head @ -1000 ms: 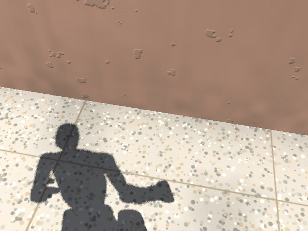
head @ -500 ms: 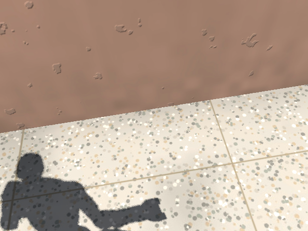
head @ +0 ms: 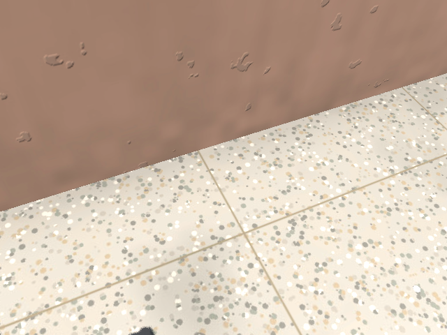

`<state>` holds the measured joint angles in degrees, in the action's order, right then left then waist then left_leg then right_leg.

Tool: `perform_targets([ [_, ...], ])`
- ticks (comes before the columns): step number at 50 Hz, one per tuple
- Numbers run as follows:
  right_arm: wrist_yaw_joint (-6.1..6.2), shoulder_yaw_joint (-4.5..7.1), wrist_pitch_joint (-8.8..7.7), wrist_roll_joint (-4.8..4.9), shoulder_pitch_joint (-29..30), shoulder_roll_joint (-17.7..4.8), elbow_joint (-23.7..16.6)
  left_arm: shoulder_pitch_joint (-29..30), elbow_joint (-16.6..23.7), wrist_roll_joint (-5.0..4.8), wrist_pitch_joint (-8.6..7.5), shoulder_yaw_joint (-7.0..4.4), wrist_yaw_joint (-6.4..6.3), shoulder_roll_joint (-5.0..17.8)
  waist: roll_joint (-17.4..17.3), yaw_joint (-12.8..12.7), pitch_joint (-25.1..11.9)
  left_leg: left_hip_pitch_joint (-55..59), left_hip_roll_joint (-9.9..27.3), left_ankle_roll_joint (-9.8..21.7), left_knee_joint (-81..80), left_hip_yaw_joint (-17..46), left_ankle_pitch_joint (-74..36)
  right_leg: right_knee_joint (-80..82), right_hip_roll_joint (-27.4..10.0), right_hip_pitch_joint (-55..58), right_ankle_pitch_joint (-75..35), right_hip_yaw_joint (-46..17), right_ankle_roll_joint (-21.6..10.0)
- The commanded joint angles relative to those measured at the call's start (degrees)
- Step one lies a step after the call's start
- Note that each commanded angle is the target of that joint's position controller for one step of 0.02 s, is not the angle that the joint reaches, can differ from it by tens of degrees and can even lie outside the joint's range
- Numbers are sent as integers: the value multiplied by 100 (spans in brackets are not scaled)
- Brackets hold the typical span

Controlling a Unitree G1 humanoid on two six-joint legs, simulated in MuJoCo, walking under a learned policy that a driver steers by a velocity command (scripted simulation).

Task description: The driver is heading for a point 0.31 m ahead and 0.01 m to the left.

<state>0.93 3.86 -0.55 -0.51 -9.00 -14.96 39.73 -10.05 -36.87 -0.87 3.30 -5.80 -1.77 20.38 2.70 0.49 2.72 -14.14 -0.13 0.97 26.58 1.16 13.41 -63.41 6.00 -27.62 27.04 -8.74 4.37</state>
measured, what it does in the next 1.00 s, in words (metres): walks ahead: right foot, then left foot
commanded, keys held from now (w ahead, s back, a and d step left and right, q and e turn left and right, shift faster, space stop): no key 0.08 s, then w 0.38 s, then no key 0.54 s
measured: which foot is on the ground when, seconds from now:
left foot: down 0.00-0.20, up 0.22-0.56, down 0.58-1.00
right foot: up 0.00-0.16, down 0.18-0.58, up 0.60-0.94, down 0.96-1.00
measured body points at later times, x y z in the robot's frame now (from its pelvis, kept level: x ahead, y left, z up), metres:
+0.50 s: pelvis +0.08 -0.01 +0.00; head +0.10 -0.01 +0.45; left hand +0.09 +0.28 -0.12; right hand +0.27 -0.27 -0.09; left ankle +0.20 +0.12 -0.71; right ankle -0.03 -0.14 -0.74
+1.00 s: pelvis +0.21 +0.03 +0.00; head +0.22 +0.03 +0.45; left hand +0.35 +0.29 -0.11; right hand +0.32 -0.23 -0.12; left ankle +0.22 +0.12 -0.74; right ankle +0.24 -0.12 -0.74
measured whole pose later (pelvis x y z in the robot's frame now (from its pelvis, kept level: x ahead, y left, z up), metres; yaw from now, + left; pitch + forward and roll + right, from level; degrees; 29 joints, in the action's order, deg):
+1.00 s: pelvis +0.21 +0.03 +0.00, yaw -2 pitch -1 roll +1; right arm -1.0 0.1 -2.2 -1.1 -9.3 -14.5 48.7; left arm -11.8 -41.9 1.2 1.4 -1.8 -3.2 15.1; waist 1.2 0.8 2.0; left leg -11.9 -3.7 3.2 26.2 -2.8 13.7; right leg -27.7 -3.4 -15.7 11.0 -3.7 3.2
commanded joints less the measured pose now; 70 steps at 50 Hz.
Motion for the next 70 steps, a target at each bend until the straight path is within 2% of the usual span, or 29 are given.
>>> perform_targets([
  [1,49,126,-32,-1,276,-713,-364,52,371,-10,-59,-19,-8,157,-1182,-32,-517,825,1189,1132,-689,980,-2101,477,-253,-191,-136,173,171],
  [4,19,160,32,31,214,-887,-293,217,414,40,-82,116,42,-58,-1436,108,-654,778,1203,1145,-597,871,-2143,1983,-524,661,8,595,146],
  [8,-35,131,71,182,-177,-1007,-119,-288,109,8,-128,92,111,66,-1221,-18,-474,-139,1035,893,-791,978,854,4094,-261,2128,-1147,1136,-283],
  [9,-59,75,17,141,-207,-891,-87,-467,91,11,-166,82,96,174,-1031,-108,-488,-661,930,644,-618,915,1313,4025,-480,2705,-1056,828,-498],
  [10,-110,-55,-58,21,34,-528,-188,-986,14,23,-207,52,59,389,-310,-308,-616,-1409,572,286,425,492,1552,4228,-1305,3339,-778,-233,-829],
  [11,-97,-96,-167,75,338,-357,-483,-1302,-157,101,-255,-129,120,1031,1237,-387,-415,-2217,-180,-73,1494,-529,1684,4846,-2180,2911,830,-1768,-1575],
  [12,-58,32,-243,175,852,-825,-601,-1282,-93,155,-391,-85,147,863,996,-715,228,-2743,78,-120,2435,-83,1981,5466,-2520,2563,1309,-2582,-2040],
  [13,-71,128,-282,265,756,-979,-588,-1176,-153,181,-507,8,117,609,879,-536,473,-3130,253,-55,2977,101,1739,5528,-2555,2561,1318,-2532,-2049],
  [15,-126,138,-352,195,442,-878,-415,-1001,-177,47,-642,80,82,384,701,-378,469,-3427,459,14,3102,175,1028,5543,-2266,2907,694,-1943,-1816],
  [17,-211,88,-440,138,522,-663,-376,-995,-189,52,-671,117,59,289,470,-376,341,-3190,489,-26,2749,36,291,5593,-1975,2901,-395,-1250,-1645],
  [21,-331,-51,-463,140,794,-386,-406,-1057,-223,25,-670,66,92,417,507,-467,171,-1928,275,-215,1344,-269,-547,5550,-1636,2250,-1397,-282,-1523],
  [25,-377,-22,-440,176,819,-633,-489,-1199,-354,-28,-653,1,132,615,461,-372,305,-1215,186,-94,693,-198,-708,5356,-1909,2024,-1768,-336,-1470],
  [28,-294,143,-442,62,-162,-946,-206,-1101,-397,-6,-585,36,95,517,265,196,-294,238,-55,178,218,-318,-1048,3988,-1545,2007,-3723,57,-1048],
  [29,-242,212,-449,21,-721,-1213,-134,-1221,-370,87,-581,120,71,287,-98,412,-879,1269,410,364,222,94,-2004,2912,-1199,1624,-3366,346,-760],
  [30,-209,295,-401,-119,-1102,-1823,-159,-1768,-215,190,-610,280,33,-174,-1662,269,-1732,2866,1888,1216,15,2088,-2760,856,-435,153,-1079,734,-218],
  [31,-259,245,-353,-2,-1261,-1579,-48,-1915,-328,98,-630,213,10,87,-2115,298,-2108,2722,2330,1746,-785,3497,-2593,-280,-169,-250,962,264,-48],
  [32,-269,133,-339,63,-843,-1274,-86,-1732,-403,-39,-581,95,19,481,-1425,217,-1462,2088,2216,1596,-808,2861,-2007,-843,-501,-522,842,138,-78],
  [34,-284,-3,-328,38,-202,-868,-105,-1154,-371,11,-467,103,-11,391,-709,40,-689,1002,1655,1258,-895,1656,-2116,-499,-896,-509,231,407,-148],
  [35,-284,-53,-342,-4,32,-734,-103,-1101,-377,61,-397,91,-43,318,-722,-105,-576,558,1445,1134,-1009,1265,-2303,-104,-1057,-168,-65,392,-163],
  [40,-149,-90,-387,-52,379,-714,134,-1065,-360,156,-275,219,-126,-97,-881,-287,-648,-43,1175,1253,-1227,596,-2632,1653,-1080,883,-811,475,-6],
  [43,-124,-55,-288,-29,260,-901,317,-682,-285,134,-233,220,-130,7,-808,-91,-618,-58,1189,1245,-1276,665,-1541,2444,-1023,1189,-1224,531,15],
  [46,-139,-122,-198,25,385,-817,427,-508,-259,141,-230,219,-130,19,-688,-147,-362,-296,1079,1069,-1217,797,-60,3383,-938,1640,-1694,601,-84],
  [48,-165,-266,-223,-24,265,-544,526,-248,-143,279,-263,231,-172,147,-346,-165,-284,-554,791,617,-934,724,276,4092,-1115,2248,-2628,336,-237],
  [49,-192,-300,-271,-127,38,-495,577,-231,-50,275,-263,200,-210,401,-10,-13,-451,-653,519,371,-660,518,432,3962,-1485,2580,-3652,15,-355],
  [50,-213,-274,-286,-91,-338,-548,624,-60,-154,188,-241,128,-191,655,570,315,-479,-497,177,225,-714,178,432,3689,-1355,2293,-3178,43,-591],
  [51,-198,-270,-272,-71,-116,-724,680,-52,-107,157,-249,183,-130,315,300,24,-496,-242,153,142,-555,99,250,3694,-1139,2134,-2804,194,-567],
  [52,-186,-275,-249,-31,56,-735,662,-76,-142,197,-260,254,-105,106,156,-39,-467,-256,172,163,-478,104,-9,3720,-1092,2133,-2856,223,-475],
  [59,-163,-333,-113,19,101,-756,827,-50,-313,169,-272,263,-114,174,-92,-28,-598,132,273,200,-178,111,-1337,3602,-973,2224,-3527,308,-432],
  [70,-135,-365,-51,16,205,-865,1210,62,-789,174,-191,259,-149,212,-340,-11,-434,241,348,196,-345,194,-1210,3780,-886,2223,-3124,387,-393],
])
